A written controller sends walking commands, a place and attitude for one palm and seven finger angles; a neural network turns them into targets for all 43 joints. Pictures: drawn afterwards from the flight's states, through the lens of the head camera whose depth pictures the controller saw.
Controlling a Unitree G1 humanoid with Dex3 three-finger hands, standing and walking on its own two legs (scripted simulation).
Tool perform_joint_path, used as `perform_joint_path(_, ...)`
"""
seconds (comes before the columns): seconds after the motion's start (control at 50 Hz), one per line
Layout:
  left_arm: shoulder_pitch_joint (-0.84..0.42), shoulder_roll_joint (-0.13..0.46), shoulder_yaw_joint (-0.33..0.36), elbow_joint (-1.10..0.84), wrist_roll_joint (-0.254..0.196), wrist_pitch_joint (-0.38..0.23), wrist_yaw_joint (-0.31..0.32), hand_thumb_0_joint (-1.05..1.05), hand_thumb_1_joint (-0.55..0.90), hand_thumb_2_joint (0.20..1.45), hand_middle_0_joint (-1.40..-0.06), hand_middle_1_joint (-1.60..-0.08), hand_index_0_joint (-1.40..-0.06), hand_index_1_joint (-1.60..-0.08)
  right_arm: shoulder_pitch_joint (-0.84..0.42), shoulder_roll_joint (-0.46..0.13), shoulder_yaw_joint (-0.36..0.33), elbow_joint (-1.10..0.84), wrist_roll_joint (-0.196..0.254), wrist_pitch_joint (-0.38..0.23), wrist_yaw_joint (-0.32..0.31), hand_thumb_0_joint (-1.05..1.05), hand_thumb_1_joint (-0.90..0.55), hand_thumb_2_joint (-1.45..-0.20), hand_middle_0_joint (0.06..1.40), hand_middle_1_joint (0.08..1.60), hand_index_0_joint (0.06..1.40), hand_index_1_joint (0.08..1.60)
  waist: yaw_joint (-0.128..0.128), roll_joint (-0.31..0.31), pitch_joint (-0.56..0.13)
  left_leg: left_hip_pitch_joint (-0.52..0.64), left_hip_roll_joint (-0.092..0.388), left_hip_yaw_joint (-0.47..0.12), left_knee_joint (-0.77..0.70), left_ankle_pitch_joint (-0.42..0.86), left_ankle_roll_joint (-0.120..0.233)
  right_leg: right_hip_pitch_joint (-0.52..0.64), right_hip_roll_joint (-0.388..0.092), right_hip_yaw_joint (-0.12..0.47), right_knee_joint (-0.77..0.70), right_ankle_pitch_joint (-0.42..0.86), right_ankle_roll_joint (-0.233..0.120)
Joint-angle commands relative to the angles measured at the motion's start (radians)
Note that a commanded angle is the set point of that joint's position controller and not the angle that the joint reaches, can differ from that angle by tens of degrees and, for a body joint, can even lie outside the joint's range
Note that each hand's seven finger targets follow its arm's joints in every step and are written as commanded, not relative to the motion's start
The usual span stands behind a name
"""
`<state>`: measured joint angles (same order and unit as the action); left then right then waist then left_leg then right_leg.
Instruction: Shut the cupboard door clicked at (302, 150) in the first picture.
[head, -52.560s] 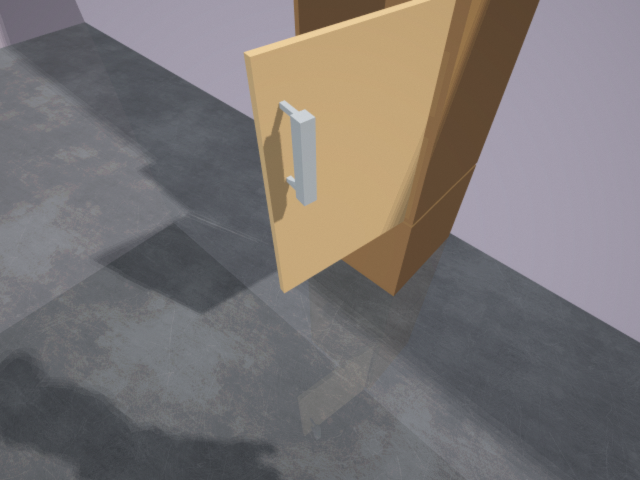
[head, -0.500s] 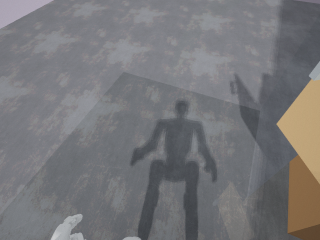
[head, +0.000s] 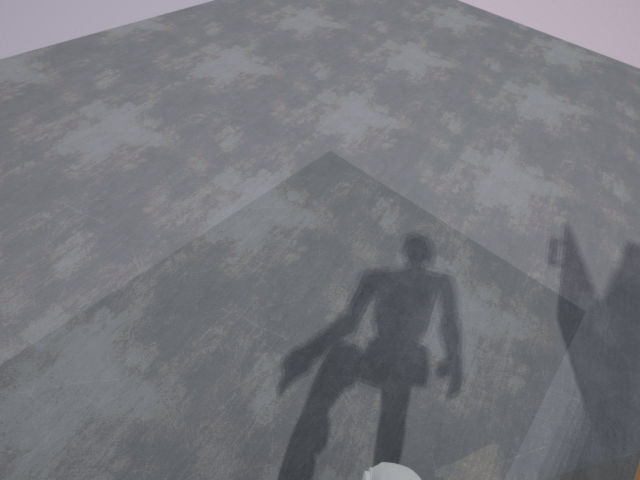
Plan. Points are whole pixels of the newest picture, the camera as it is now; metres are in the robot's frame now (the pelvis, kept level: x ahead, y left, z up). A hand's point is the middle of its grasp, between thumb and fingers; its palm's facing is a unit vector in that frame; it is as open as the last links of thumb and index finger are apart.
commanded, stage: walk to a spot facing it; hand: left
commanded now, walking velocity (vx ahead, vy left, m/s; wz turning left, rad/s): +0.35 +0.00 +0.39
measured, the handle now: out of the picture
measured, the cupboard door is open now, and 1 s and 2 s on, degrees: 35 35 35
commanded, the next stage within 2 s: turn to face it in 0.74 s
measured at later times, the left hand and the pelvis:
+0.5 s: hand (231, 422) +0.22 +0.13 -0.15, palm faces +0.26 -0.94 -0.21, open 7.3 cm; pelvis +0.18 -0.06 +0.00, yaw +14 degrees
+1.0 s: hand (176, 432) +0.21 +0.22 -0.18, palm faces +0.52 -0.83 -0.21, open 7.4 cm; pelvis +0.26 +0.01 +0.00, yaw +27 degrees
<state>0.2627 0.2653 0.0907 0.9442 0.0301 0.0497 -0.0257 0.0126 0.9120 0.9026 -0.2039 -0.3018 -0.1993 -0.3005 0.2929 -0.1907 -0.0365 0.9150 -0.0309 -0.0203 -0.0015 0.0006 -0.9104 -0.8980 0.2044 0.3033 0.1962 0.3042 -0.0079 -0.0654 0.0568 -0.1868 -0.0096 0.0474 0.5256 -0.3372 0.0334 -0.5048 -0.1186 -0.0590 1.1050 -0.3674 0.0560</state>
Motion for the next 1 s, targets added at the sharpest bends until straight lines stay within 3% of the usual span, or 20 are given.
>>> perform_joint_path(0.0,-0.124,0.051,-0.004,-0.129,-0.005,-0.059,-0.004,0.0,0.9,0.9,-0.2,-0.3,-0.2,-0.3,0.099,-0.185,-0.041,-0.003,0.012,-0.034,-0.022,0.0,-0.9,-0.9,0.2,0.3,0.2,0.3,-0.034,0.173,0.001,0.194,0.24,-0.275,-0.275,0.359,0.155,-0.226,-0.009,0.042,-0.015,0.112,0.014)
perform_joint_path(0.18,-0.212,0.033,-0.008,-0.162,-0.013,-0.07,-0.013,0.0,0.9,0.9,-0.2,-0.3,-0.2,-0.3,0.086,-0.183,-0.046,0.047,0.002,-0.033,-0.016,0.0,-0.9,-0.9,0.2,0.3,0.2,0.3,-0.025,0.189,0.078,0.062,0.227,-0.247,-0.304,0.22,0.157,-0.015,0.033,0.007,-0.401,0.188,-0.005)
perform_joint_path(0.22,-0.142,0.045,0.001,-0.145,-0.011,-0.077,-0.009,0.0,0.9,0.9,-0.2,-0.3,-0.2,-0.3,0.065,-0.188,-0.049,0.053,0.001,-0.03,-0.015,0.0,-0.9,-0.9,0.2,0.3,0.2,0.3,0.011,0.172,0.067,-0.005,0.218,-0.252,-0.244,0.229,0.141,0.144,0.065,-0.006,-0.464,0.19,-0.02)
perform_joint_path(0.24,-0.032,0.061,0.011,-0.112,-0.009,-0.084,-0.008,0.0,0.9,0.9,-0.2,-0.3,-0.2,-0.3,0.041,-0.191,-0.049,0.051,0.004,-0.028,-0.015,0.0,-0.9,-0.9,0.2,0.3,0.2,0.3,0.064,0.144,0.024,-0.062,0.185,-0.223,-0.133,0.254,0.12,0.302,0.08,-0.012,-0.516,0.204,-0.028)
perform_joint_path(0.26,0.125,0.107,0.026,-0.066,-0.002,-0.097,-0.002,0.0,0.9,0.9,-0.2,-0.3,-0.2,-0.3,0.034,-0.17,-0.048,0.046,0.014,-0.031,-0.01,0.0,-0.9,-0.9,0.2,0.3,0.2,0.3,0.129,0.035,-0.06,-0.154,0.111,-0.174,0.087,0.241,0.084,0.533,0.047,0.041,-0.594,0.165,-0.045)
perform_joint_path(0.28,0.262,0.229,0.055,-0.033,0.011,-0.107,0.014,0.0,0.9,0.9,-0.2,-0.3,-0.2,-0.3,0.095,-0.094,-0.038,0.027,0.029,-0.037,-0.002,0.0,-0.9,-0.9,0.2,0.3,0.2,0.3,0.165,-0.294,-0.212,-0.337,-0.054,-0.061,0.452,-0.106,0.022,0.762,-0.25,0.402,-0.75,-0.027,-0.121)
perform_joint_path(0.3,0.253,0.237,0.047,-0.038,-0.004,-0.099,0.023,0.0,0.9,0.9,-0.2,-0.3,-0.2,-0.3,0.091,-0.091,-0.038,0.006,0.027,-0.03,-0.005,0.0,-0.9,-0.9,0.2,0.3,0.2,0.3,0.131,-0.331,-0.198,-0.397,-0.054,-0.103,0.695,-0.266,0.03,0.648,-0.371,0.618,-0.907,-0.172,-0.147)
perform_joint_path(0.32,0.15,0.186,0.038,-0.067,-0.007,-0.09,0.031,0.0,0.9,0.9,-0.2,-0.3,-0.2,-0.3,0.059,-0.102,-0.045,0.001,0.021,-0.02,0.001,0.0,-0.9,-0.9,0.2,0.3,0.2,0.3,0.09,-0.197,-0.052,-0.44,0.009,-0.129,0.772,-0.183,0.035,0.522,-0.354,0.556,-0.94,-0.269,-0.153)
perform_joint_path(0.34,0.059,0.141,0.025,-0.086,-0.001,-0.093,0.034,0.0,0.9,0.9,-0.2,-0.3,-0.2,-0.3,0.049,-0.09,-0.045,0.013,0.015,-0.015,0.005,0.0,-0.9,-0.9,0.2,0.3,0.2,0.3,0.055,-0.191,-0.033,-0.425,0.051,-0.124,0.813,-0.088,0.026,0.384,-0.327,0.497,-0.953,-0.313,-0.145)
perform_joint_path(0.4,-0.044,0.03,-0.008,-0.105,-0.005,-0.104,0.037,0.0,0.9,0.9,-0.2,-0.3,-0.2,-0.3,0.025,-0.067,-0.04,0.035,0.006,0.022,0.02,0.0,-0.9,-0.9,0.2,0.3,0.2,0.3,-0.016,-0.092,-0.008,-0.335,0.095,-0.092,0.775,0.05,-0.013,0.201,-0.231,0.139,-0.933,-0.008,-0.12)
perform_joint_path(0.46,0.003,0.016,-0.013,-0.078,-0.007,-0.116,0.043,0.0,0.9,0.9,-0.2,-0.3,-0.2,-0.3,0.02,-0.038,-0.036,0.035,0.008,0.039,0.027,0.0,-0.9,-0.9,0.2,0.3,0.2,0.3,-0.026,-0.055,-0.051,-0.383,0.083,-0.056,0.708,0.08,-0.043,0.297,-0.206,-0.011,-0.88,0.342,-0.133)
perform_joint_path(0.58,0.082,0.035,-0.011,-0.04,-0.005,-0.112,0.053,0.0,0.9,0.9,-0.2,-0.3,-0.2,-0.3,-0.131,-0.024,-0.019,-0.04,0.008,0.049,0.037,0.0,-0.9,-0.9,0.2,0.3,0.2,0.3,0.006,-0.037,-0.051,-0.45,0.093,0.017,0.449,0.059,-0.064,0.479,-0.235,-0.123,-0.795,0.714,-0.156)
perform_joint_path(0.7,0.087,0.103,0.006,-0.05,0.0,-0.089,0.051,0.0,0.9,0.9,-0.2,-0.3,-0.2,-0.3,-0.199,-0.06,-0.014,-0.097,0.009,0.042,0.041,0.0,-0.9,-0.9,0.2,0.3,0.2,0.3,0.019,-0.078,-0.055,-0.296,0.046,0.085,0.186,0.027,-0.03,0.496,-0.279,-0.158,-0.655,0.806,-0.151)
perform_joint_path(0.74,0.056,0.128,0.016,-0.064,-0.007,-0.082,0.049,0.0,0.9,0.9,-0.2,-0.3,-0.2,-0.3,-0.087,-0.118,-0.031,-0.082,0.004,0.035,0.038,0.0,-0.9,-0.9,0.2,0.3,0.2,0.3,-0.046,-0.038,-0.117,-0.067,0.016,0.081,0.035,0.156,-0.013,0.414,-0.256,-0.212,-0.448,0.734,-0.106)
perform_joint_path(0.76,0.059,0.107,0.014,-0.082,-0.013,-0.076,0.047,0.0,0.9,0.9,-0.2,-0.3,-0.2,-0.3,0.005,-0.202,-0.051,-0.067,-0.003,0.026,0.032,0.0,-0.9,-0.9,0.2,0.3,0.2,0.3,-0.087,0.132,-0.196,0.144,0.131,-0.084,-0.038,0.438,0.038,0.244,-0.183,-0.234,-0.234,0.438,-0.048)
perform_joint_path(0.78,0.049,0.045,-0.007,-0.127,-0.025,-0.065,0.042,0.0,0.9,0.9,-0.2,-0.3,-0.2,-0.3,0.076,-0.319,-0.078,-0.063,-0.002,0.022,0.02,0.0,-0.9,-0.9,0.2,0.3,0.2,0.3,-0.114,0.407,-0.245,0.289,0.416,-0.475,-0.085,0.902,0.196,-0.047,-0.003,-0.184,0.041,-0.327,0.029)
perform_joint_path(0.8,-0.004,0.079,-0.013,-0.153,-0.014,-0.047,0.053,0.0,0.9,0.9,-0.2,-0.3,-0.2,-0.3,0.108,-0.334,-0.073,-0.041,0.015,0.032,0.005,0.0,-0.9,-0.9,0.2,0.3,0.2,0.3,-0.125,0.275,-0.291,0.295,0.449,-0.489,-0.088,0.909,0.255,-0.07,0.012,-0.011,0.134,-0.355,0.004)
perform_joint_path(0.82,-0.04,0.069,-0.012,-0.167,-0.014,-0.045,0.056,0.0,0.9,0.9,-0.2,-0.3,-0.2,-0.3,0.056,-0.304,-0.063,-0.06,0.012,0.031,-0.003,0.0,-0.9,-0.9,0.2,0.3,0.2,0.3,-0.093,0.156,-0.211,0.189,0.419,-0.415,-0.114,0.744,0.233,-0.072,-0.011,0.008,0.131,-0.294,-0.004)
perform_joint_path(0.9,0.057,0.014,-0.017,-0.058,-0.009,-0.02,0.049,0.0,0.9,0.9,-0.2,-0.3,-0.2,-0.3,-0.129,-0.161,-0.011,-0.093,0.008,0.013,-0.033,0.0,-0.9,-0.9,0.2,0.3,0.2,0.3,0.003,0.17,-0.151,0.018,0.29,-0.238,-0.192,0.475,0.133,0.012,-0.001,0.083,0.075,-0.052,0.003)
perform_joint_path(0.98,0.077,-0.009,-0.032,-0.013,-0.006,-0.007,0.046,0.0,0.9,0.9,-0.2,-0.3,-0.2,-0.3,-0.123,-0.124,0.0,-0.044,0.01,0.003,-0.038,0.0,-0.9,-0.9,0.2,0.3,0.2,0.3,0.02,0.155,-0.122,-0.014,0.267,-0.147,-0.255,0.334,0.107,0.086,0.029,0.096,-0.091,0.004,-0.005)
